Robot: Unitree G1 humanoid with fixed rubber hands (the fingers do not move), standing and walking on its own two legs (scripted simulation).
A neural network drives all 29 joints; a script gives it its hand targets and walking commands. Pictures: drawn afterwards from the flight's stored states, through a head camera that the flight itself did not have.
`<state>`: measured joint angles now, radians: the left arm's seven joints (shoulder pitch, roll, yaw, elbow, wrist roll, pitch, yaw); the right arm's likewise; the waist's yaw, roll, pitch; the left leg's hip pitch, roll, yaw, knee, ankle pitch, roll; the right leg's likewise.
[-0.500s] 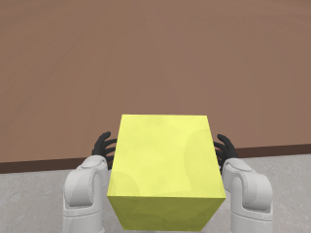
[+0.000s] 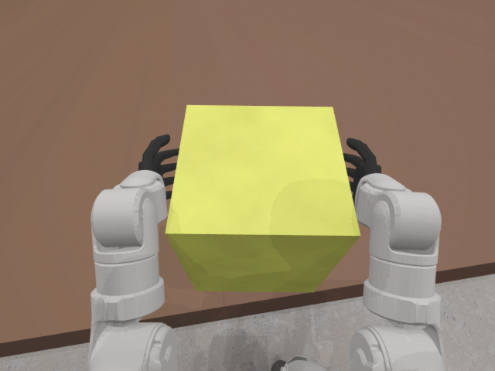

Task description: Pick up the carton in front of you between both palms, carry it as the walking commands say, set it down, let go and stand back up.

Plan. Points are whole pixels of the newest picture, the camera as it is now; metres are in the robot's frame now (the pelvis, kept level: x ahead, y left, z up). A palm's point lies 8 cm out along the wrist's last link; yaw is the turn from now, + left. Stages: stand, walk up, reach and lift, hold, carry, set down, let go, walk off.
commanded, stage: carry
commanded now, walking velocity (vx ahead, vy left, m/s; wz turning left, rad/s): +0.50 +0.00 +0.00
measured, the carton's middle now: (257, 208) +0.35 -0.01 +0.09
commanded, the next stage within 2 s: none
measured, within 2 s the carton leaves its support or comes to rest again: neither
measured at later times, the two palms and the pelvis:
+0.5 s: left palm (176, 66) +0.71 +0.15 +0.15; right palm (307, 64) +0.73 -0.15 +0.14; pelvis +0.33 -0.01 -0.01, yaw -3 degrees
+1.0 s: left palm out of the picture +1.13 +0.17 +0.29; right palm out of the picture +1.10 -0.13 +0.30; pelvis +0.73 +0.07 +0.15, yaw -3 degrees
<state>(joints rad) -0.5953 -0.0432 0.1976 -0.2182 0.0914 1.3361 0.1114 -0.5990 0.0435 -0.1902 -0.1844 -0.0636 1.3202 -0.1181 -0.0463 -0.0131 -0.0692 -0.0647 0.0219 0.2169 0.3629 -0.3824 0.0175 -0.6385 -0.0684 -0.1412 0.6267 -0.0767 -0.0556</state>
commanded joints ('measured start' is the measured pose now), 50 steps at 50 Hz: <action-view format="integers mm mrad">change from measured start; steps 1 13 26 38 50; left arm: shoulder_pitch -662 -1046 -935 -836 -788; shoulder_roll -830 -1050 -962 -909 -875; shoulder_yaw -632 -583 -639 -530 -543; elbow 95 92 74 51 228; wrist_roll -413 -553 -542 -328 -270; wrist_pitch -3 -59 -49 -76 -90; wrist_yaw -202 -207 -228 -189 -158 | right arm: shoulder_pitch -711 -992 -836 -1060 -950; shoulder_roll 844 1003 843 1119 1061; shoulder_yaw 657 536 525 747 612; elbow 46 107 133 -68 186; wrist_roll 459 421 247 583 547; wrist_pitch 2 -50 -32 -84 -66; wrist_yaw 247 152 138 240 283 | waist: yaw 21 109 267 -20 -43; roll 159 -80 -57 112 121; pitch -228 -519 -261 -578 -396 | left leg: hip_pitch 116 -709 -1849 80 209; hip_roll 192 35 -12 137 50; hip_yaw -59 -198 -225 -787 -278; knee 80 873 1677 258 154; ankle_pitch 697 25 -583 364 1170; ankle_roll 92 28 140 239 92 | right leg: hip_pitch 183 870 1470 -54 14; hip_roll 64 -200 -260 142 174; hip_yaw -66 307 424 284 -36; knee -93 -180 -119 1136 6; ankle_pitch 39 344 751 -291 129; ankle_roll -27 -167 -196 -14 -43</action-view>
